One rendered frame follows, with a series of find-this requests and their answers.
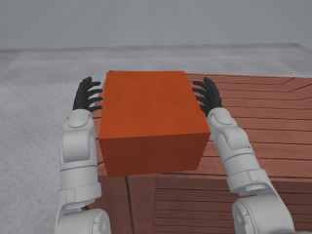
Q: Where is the carton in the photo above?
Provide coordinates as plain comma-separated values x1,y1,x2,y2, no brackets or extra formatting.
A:
98,70,212,177

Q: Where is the left robot upper arm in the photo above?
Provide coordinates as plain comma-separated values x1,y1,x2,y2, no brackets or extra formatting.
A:
56,208,111,234

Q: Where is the right robot hand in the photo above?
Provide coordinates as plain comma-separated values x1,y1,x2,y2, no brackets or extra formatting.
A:
191,77,222,118

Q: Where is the left robot hand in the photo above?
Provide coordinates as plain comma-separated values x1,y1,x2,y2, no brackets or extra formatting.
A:
72,76,103,113

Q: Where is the pedestal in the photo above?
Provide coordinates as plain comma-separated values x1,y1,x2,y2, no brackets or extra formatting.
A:
81,70,312,234

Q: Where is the right robot forearm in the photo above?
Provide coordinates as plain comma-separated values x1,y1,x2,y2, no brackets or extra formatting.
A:
206,107,294,229

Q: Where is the right robot upper arm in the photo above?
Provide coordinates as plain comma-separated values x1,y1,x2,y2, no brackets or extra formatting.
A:
232,193,312,234

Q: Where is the left robot forearm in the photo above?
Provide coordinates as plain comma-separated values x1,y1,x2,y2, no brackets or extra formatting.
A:
54,108,102,234

